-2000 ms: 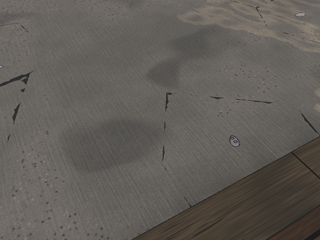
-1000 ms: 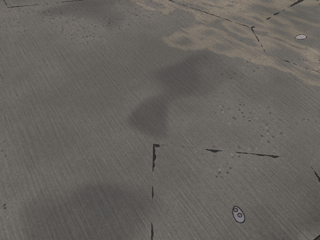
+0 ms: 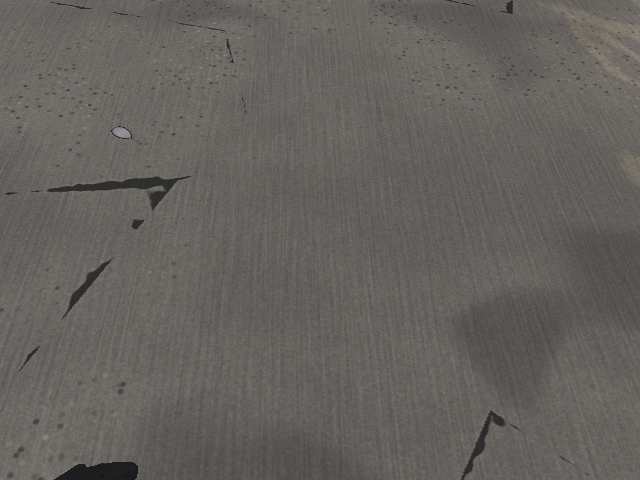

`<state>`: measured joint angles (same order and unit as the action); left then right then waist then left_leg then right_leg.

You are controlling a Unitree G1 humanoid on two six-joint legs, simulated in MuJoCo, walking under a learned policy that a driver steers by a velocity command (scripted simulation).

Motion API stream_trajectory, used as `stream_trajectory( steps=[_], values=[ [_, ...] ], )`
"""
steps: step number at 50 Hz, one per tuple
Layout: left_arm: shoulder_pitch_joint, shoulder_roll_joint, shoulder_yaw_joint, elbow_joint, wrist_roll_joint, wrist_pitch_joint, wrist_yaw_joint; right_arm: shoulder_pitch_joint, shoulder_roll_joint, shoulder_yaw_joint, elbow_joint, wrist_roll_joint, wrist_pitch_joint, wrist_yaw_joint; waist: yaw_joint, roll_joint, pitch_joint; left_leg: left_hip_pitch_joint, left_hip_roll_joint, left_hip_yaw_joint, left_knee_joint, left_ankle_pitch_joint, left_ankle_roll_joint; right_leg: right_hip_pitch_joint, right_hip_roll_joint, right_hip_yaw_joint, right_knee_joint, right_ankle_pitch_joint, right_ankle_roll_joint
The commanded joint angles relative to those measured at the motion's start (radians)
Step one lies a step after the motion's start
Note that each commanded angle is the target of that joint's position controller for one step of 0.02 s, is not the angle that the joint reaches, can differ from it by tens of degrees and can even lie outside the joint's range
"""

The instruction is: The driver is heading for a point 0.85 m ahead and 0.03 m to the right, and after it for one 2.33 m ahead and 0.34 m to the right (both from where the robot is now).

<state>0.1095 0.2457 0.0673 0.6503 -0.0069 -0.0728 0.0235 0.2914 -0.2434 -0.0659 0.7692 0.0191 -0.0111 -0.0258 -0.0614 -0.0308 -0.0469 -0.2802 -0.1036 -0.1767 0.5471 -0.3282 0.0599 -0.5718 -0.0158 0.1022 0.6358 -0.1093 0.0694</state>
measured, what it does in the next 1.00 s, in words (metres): walks ahead: right foot, then left foot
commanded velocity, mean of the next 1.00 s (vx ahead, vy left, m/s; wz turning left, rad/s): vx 0.47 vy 0.00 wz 0.17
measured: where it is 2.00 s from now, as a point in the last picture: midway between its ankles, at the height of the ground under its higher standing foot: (268, 368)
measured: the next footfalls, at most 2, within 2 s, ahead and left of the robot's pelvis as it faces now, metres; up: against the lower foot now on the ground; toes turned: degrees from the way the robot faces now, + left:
right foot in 0.06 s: +0.14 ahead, -0.14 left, +0.00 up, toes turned +6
left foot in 0.50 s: +0.34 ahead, +0.15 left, +0.00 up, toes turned +9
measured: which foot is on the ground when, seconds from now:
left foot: down 0.00-0.06, up 0.08-0.48, down 0.50-1.00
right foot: up 0.00-0.04, down 0.06-0.52, up 0.54-0.96, down 0.98-1.00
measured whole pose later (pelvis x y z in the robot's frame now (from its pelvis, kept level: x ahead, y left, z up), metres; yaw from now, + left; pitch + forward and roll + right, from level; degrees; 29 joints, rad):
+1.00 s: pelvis +0.50 +0.03 -0.01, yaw +8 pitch +3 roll +1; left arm 0.04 0.26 0.04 0.68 -0.01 -0.09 -0.04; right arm 0.40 -0.29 -0.07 0.87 0.02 -0.05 0.00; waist -0.08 -0.01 0.01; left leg 0.02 0.00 0.01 0.44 -0.47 0.00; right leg -0.53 -0.02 -0.03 0.53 -0.05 -0.06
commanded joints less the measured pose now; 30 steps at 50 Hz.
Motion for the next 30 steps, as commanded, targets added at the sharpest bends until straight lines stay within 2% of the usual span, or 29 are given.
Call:
stream_trajectory(
  steps=[1,2,3,4,5,6,7,8,9,10,12,14,15,16,19,21,22,23,24,25,26,27,28,29,30],
  values=[
    [-0.013,0.099,0.042,-0.083,-0.010,-0.044,-0.018,-0.008,-0.151,-0.039,-0.066,-0.001,-0.011,0.004,0.049,0.196,0.015,-0.050,0.198,-0.309,-0.148,-0.113,0.154,0.196,0.043,-0.041,-0.114,-0.090,-0.046],
    [0.048,0.109,0.051,-0.070,-0.011,-0.051,-0.016,-0.008,-0.115,-0.029,-0.069,0.001,-0.012,0.005,0.087,0.194,-0.001,-0.082,0.161,-0.292,-0.081,-0.111,0.125,0.308,0.022,-0.048,-0.162,-0.098,-0.069],
    [0.173,0.143,0.062,-0.050,0.003,-0.056,-0.008,-0.027,-0.048,-0.010,-0.085,-0.003,-0.019,0.007,0.143,0.133,-0.067,-0.213,0.114,-0.229,0.103,-0.167,0.075,0.523,-0.108,0.055,-0.160,-0.105,-0.122],
    [0.319,0.236,0.085,-0.012,0.036,-0.048,-0.007,0.037,0.017,0.007,-0.117,0.015,-0.035,0.008,0.135,-0.175,-0.168,-0.479,-0.021,-0.047,0.422,-0.276,0.009,0.786,-0.337,0.416,-0.251,-0.270,-0.271],
    [0.397,0.221,0.090,0.020,0.022,-0.047,-0.022,0.016,-0.076,-0.012,-0.122,0.023,-0.051,0.007,0.162,-0.238,-0.138,-0.667,0.019,-0.039,0.617,-0.307,-0.014,0.809,-0.417,0.682,-0.328,-0.490,-0.339],
    [0.369,0.169,0.073,0.017,0.006,-0.048,-0.026,-0.029,-0.137,-0.031,-0.118,0.014,-0.054,0.008,0.164,-0.149,-0.026,-0.722,0.056,-0.057,0.695,-0.211,-0.015,0.738,-0.379,0.599,-0.342,-0.535,-0.322],
    [0.310,0.145,0.064,0.013,0.005,-0.042,-0.027,-0.063,-0.135,-0.032,-0.118,0.002,-0.050,0.007,0.138,-0.107,0.035,-0.717,0.085,-0.018,0.710,-0.114,-0.018,0.653,-0.325,0.472,-0.349,-0.462,-0.291],
    [0.240,0.119,0.054,0.004,0.008,-0.037,-0.026,-0.070,-0.131,-0.033,-0.119,-0.008,-0.049,0.010,0.108,-0.094,0.058,-0.670,0.111,-0.005,0.663,-0.036,-0.024,0.565,-0.280,0.375,-0.369,-0.366,-0.273],
    [0.195,0.102,0.046,0.001,0.012,-0.034,-0.024,-0.068,-0.120,-0.034,-0.116,-0.007,-0.045,0.015,0.079,-0.096,0.074,-0.604,0.142,0.004,0.609,0.010,-0.032,0.482,-0.253,0.304,-0.396,-0.273,-0.259],
    [0.169,0.098,0.043,0.002,0.016,-0.036,-0.028,-0.059,-0.107,-0.031,-0.114,-0.007,-0.041,0.021,0.063,-0.107,0.070,-0.530,0.148,0.030,0.584,0.052,-0.043,0.412,-0.225,0.241,-0.421,-0.190,-0.251],
    [0.164,0.116,0.048,0.021,0.012,-0.038,-0.031,-0.076,-0.078,-0.022,-0.111,-0.014,-0.038,0.029,0.056,-0.102,0.059,-0.479,0.161,0.089,0.500,0.120,-0.063,0.374,-0.206,0.142,-0.445,-0.050,-0.262],
    [0.181,0.139,0.054,0.044,0.004,-0.035,-0.028,-0.134,-0.051,-0.007,-0.120,-0.019,-0.044,0.036,0.072,-0.073,0.052,-0.423,0.169,0.123,0.354,0.200,-0.066,0.362,-0.192,0.064,-0.444,0.061,-0.255],
    [0.203,0.145,0.055,0.062,-0.004,-0.032,-0.024,-0.168,-0.035,0.002,-0.126,-0.023,-0.048,0.041,0.089,-0.070,0.048,-0.387,0.164,0.138,0.280,0.236,-0.064,0.361,-0.186,0.033,-0.445,0.083,-0.250],
    [0.218,0.156,0.057,0.075,-0.009,-0.029,-0.022,-0.195,-0.029,0.006,-0.130,-0.020,-0.051,0.045,0.100,-0.077,0.047,-0.356,0.155,0.150,0.214,0.264,-0.063,0.365,-0.181,0.011,-0.440,0.086,-0.245],
    [0.267,0.185,0.059,0.108,-0.023,-0.020,-0.020,-0.267,-0.047,0.004,-0.154,-0.007,-0.058,0.053,0.126,-0.088,0.047,-0.291,0.131,0.175,0.090,0.257,-0.055,0.403,-0.204,0.005,-0.419,0.062,-0.239],
    [0.283,0.197,0.060,0.124,-0.034,-0.011,-0.020,-0.301,-0.065,0.001,-0.174,-0.001,-0.066,0.057,0.129,-0.098,0.058,-0.268,0.121,0.188,0.039,0.211,-0.032,0.445,-0.235,0.027,-0.396,0.071,-0.235],
    [0.283,0.204,0.059,0.131,-0.036,-0.005,-0.019,-0.290,-0.074,-0.003,-0.177,0.000,-0.070,0.059,0.114,-0.101,0.056,-0.232,0.112,0.197,0.006,0.189,-0.015,0.462,-0.246,0.032,-0.372,0.107,-0.227],
    [0.272,0.209,0.057,0.135,-0.036,0.000,-0.018,-0.234,-0.089,-0.013,-0.164,-0.002,-0.072,0.058,0.073,-0.097,0.035,-0.131,0.090,0.218,-0.044,0.201,0.007,0.460,-0.237,0.012,-0.314,0.216,-0.211],
    [0.274,0.195,0.049,0.140,-0.034,0.000,-0.016,-0.127,-0.125,-0.034,-0.131,-0.006,-0.071,0.052,0.021,-0.071,-0.028,0.045,0.067,0.231,-0.074,0.206,0.037,0.432,-0.195,-0.037,-0.178,0.370,-0.189],
    [0.255,0.159,0.031,0.127,-0.021,-0.006,-0.015,0.048,-0.187,-0.060,-0.097,-0.013,-0.069,0.042,-0.066,-0.020,-0.143,0.318,0.174,0.104,-0.054,0.220,0.092,0.289,-0.147,-0.096,0.072,0.332,-0.143],
    [0.329,0.064,-0.006,0.085,-0.001,-0.027,-0.019,0.162,-0.314,-0.087,-0.078,-0.023,-0.065,0.038,-0.056,0.240,-0.278,0.679,0.455,-0.350,-0.108,0.116,0.255,-0.107,-0.005,-0.153,0.491,-0.131,-0.071],
    [0.311,0.111,0.005,0.102,-0.011,-0.049,-0.023,0.212,-0.252,-0.068,-0.062,-0.012,-0.065,0.043,-0.077,0.274,-0.337,0.684,0.495,-0.573,-0.223,0.027,0.301,-0.233,0.017,-0.008,0.629,-0.449,-0.076],
    [0.245,0.174,0.024,0.081,-0.032,-0.056,-0.026,0.132,-0.202,-0.047,-0.067,-0.008,-0.065,0.045,-0.057,0.213,-0.179,0.582,0.457,-0.414,-0.228,0.027,0.254,-0.318,-0.043,-0.013,0.677,-0.390,-0.089],
    [0.193,0.167,0.020,0.073,-0.027,-0.052,-0.024,0.062,-0.161,-0.033,-0.078,-0.008,-0.063,0.046,-0.031,0.156,-0.099,0.443,0.410,-0.289,-0.243,0.085,0.222,-0.291,-0.084,-0.035,0.637,-0.301,-0.097],
    [0.167,0.155,0.021,0.073,-0.007,-0.045,-0.021,-0.003,-0.128,-0.021,-0.085,-0.012,-0.063,0.049,-0.001,0.115,-0.031,0.314,0.371,-0.211,-0.283,0.149,0.206,-0.248,-0.109,-0.040,0.570,-0.237,-0.092]
  ],
)
Keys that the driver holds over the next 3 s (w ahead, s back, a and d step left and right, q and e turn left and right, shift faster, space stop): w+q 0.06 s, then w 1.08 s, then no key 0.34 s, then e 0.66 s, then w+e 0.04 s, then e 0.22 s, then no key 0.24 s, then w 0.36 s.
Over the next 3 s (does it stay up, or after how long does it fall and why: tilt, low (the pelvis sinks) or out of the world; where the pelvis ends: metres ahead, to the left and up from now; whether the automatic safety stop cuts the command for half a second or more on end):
stays up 0.83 0.00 0.01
